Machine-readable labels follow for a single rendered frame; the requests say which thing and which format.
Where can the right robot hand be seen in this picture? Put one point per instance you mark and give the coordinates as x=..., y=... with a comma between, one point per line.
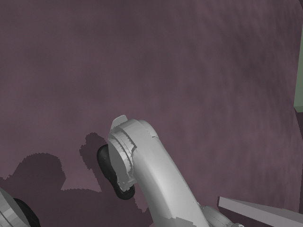
x=214, y=217

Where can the right robot foot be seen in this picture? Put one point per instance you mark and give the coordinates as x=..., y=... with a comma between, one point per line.
x=109, y=173

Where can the left robot foot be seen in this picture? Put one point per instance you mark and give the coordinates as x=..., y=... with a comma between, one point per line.
x=30, y=215

